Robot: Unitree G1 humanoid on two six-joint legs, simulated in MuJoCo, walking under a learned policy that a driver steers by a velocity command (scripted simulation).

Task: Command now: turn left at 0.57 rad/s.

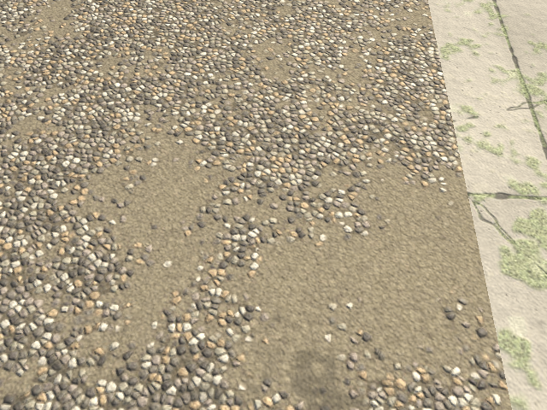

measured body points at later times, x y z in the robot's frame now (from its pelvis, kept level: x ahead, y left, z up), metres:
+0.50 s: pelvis +0.06 +0.01 +0.00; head +0.07 +0.01 +0.45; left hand -0.01 +0.27 -0.13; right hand +0.26 -0.20 -0.10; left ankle +0.05 +0.11 -0.73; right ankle +0.01 -0.12 -0.74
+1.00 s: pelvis +0.29 +0.04 -0.02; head +0.33 +0.04 +0.42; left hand +0.45 +0.30 -0.13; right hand +0.27 -0.21 -0.17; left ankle +0.06 +0.11 -0.72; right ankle +0.42 -0.01 -0.74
